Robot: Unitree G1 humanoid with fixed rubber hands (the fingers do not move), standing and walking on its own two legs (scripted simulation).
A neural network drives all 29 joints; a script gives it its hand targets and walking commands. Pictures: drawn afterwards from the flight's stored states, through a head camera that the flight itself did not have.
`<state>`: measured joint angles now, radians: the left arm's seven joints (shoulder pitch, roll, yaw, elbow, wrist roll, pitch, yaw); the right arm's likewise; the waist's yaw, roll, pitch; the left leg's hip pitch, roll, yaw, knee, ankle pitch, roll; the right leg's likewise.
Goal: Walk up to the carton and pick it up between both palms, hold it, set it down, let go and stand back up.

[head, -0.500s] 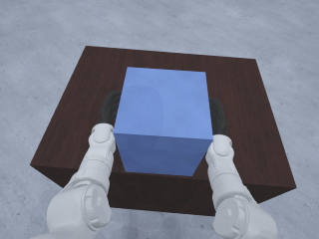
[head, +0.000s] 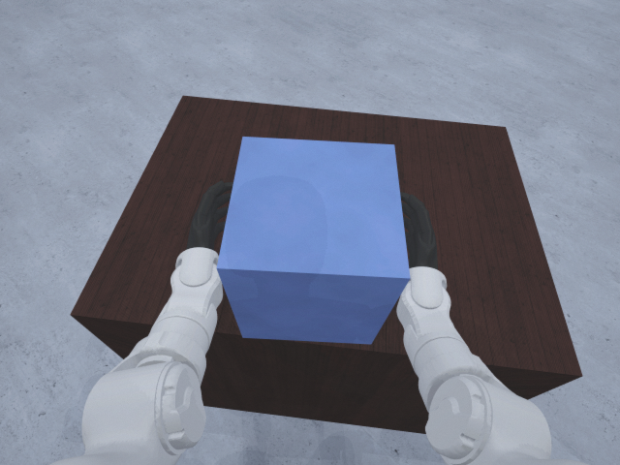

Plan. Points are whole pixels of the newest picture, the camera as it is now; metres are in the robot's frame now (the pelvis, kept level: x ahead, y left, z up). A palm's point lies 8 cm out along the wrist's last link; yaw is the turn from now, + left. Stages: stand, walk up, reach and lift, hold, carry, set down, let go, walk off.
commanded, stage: reach and lift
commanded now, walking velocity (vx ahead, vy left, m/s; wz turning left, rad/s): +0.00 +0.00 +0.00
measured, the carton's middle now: (312, 249) +0.42 -0.02 +0.00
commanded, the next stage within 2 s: none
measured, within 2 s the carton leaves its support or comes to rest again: leaves its support in 0.34 s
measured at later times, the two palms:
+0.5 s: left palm (199, 233) +0.41 +0.13 +0.07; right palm (428, 246) +0.37 -0.16 +0.06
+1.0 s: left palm (182, 214) +0.39 +0.13 +0.14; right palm (450, 224) +0.36 -0.16 +0.14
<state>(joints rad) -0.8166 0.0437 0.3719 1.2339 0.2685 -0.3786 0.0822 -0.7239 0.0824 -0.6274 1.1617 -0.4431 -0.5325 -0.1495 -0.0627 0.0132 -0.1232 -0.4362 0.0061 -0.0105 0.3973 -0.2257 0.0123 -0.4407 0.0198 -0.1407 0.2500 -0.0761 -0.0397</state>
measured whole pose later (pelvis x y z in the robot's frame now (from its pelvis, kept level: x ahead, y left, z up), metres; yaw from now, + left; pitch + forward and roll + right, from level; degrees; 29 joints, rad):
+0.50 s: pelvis -0.01 +0.00 +0.00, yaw +0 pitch +13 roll -2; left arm -0.83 0.12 0.08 1.31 -0.05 -0.30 0.13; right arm -0.71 0.02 -0.24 1.08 -0.08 -0.30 -0.19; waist -0.07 0.06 -0.20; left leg -0.46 0.01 -0.01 0.48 -0.26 0.02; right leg -0.47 0.02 -0.13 0.35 -0.12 -0.04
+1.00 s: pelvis -0.02 +0.01 +0.00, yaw +0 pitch +0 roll -2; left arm -0.74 0.06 0.18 0.78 0.11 0.24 0.13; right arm -0.72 -0.01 -0.18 0.85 0.08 0.09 -0.17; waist -0.10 0.00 -0.07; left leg -0.16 0.00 -0.01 0.40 -0.24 0.02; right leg -0.17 0.02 -0.11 0.26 -0.09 -0.02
